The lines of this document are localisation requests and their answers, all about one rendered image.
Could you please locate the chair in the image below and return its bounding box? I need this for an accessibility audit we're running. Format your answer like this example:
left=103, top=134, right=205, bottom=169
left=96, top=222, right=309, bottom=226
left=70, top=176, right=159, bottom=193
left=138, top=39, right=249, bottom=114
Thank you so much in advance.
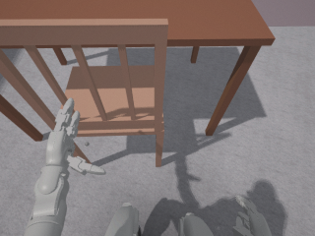
left=0, top=19, right=168, bottom=167

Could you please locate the left robot thigh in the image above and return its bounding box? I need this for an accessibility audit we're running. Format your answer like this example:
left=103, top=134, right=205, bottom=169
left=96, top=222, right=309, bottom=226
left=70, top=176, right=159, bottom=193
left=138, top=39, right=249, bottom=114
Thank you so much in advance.
left=104, top=206, right=139, bottom=236

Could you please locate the robot right shin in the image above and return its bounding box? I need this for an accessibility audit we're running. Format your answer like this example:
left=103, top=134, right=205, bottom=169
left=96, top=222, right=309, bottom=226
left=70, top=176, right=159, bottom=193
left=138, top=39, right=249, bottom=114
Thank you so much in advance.
left=185, top=212, right=195, bottom=216

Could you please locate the robot left forearm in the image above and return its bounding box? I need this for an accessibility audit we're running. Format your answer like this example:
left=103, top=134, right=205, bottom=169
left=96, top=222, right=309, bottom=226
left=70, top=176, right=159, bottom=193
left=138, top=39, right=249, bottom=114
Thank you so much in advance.
left=24, top=164, right=70, bottom=236

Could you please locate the left robot hand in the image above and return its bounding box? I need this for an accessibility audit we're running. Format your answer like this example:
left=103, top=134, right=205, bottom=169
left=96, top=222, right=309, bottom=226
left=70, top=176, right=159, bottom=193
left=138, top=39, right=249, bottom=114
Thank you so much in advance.
left=45, top=97, right=106, bottom=176

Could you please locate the table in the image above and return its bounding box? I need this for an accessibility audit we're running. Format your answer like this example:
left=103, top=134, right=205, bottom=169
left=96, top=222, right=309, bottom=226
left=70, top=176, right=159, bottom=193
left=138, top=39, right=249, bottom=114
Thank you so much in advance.
left=0, top=0, right=276, bottom=142

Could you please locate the right robot hand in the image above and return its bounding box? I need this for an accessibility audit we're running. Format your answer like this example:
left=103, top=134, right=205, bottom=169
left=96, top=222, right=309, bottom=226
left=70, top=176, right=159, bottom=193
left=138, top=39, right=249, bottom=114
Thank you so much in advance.
left=232, top=195, right=272, bottom=236

